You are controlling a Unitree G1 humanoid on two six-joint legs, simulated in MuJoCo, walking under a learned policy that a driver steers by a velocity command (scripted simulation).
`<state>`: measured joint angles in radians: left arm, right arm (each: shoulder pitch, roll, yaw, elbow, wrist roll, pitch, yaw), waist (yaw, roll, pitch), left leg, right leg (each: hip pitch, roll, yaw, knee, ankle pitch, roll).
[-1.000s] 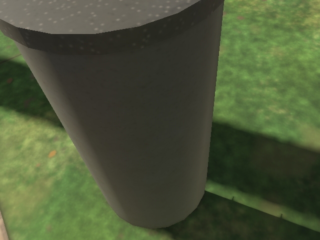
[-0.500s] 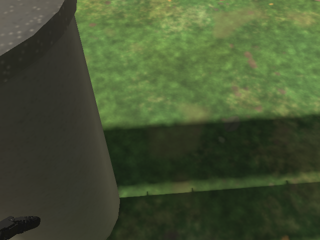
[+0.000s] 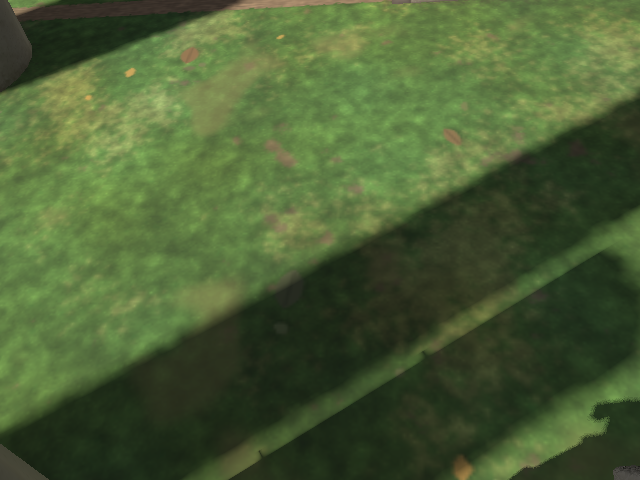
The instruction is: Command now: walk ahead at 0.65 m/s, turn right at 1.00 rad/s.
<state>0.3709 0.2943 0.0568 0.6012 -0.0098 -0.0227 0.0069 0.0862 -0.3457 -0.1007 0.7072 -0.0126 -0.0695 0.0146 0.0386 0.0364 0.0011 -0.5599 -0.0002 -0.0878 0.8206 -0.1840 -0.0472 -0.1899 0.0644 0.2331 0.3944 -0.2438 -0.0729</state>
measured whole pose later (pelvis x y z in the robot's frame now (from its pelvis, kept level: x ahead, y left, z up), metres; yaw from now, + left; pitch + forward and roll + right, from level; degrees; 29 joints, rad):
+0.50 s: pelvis +0.29 +0.00 -0.02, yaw -27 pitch +2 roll +0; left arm 0.07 0.37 0.05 0.65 0.03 0.01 -0.10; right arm 0.49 -0.32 -0.07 0.84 -0.03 -0.07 -0.01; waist -0.08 -0.06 0.03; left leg 0.12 0.00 0.23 0.27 -0.42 0.00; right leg -0.78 -0.02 -0.03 1.12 -0.14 -0.08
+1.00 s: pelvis +0.57 -0.13 -0.01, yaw -39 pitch +0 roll -1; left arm 0.18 0.26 0.04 0.83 -0.01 -0.03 0.00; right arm 0.14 -0.27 -0.02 0.74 0.00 -0.05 -0.02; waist 0.03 0.05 0.07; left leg -0.55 0.07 -0.05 0.63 -0.02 -0.06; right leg -0.10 0.12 0.04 0.39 -0.28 -0.08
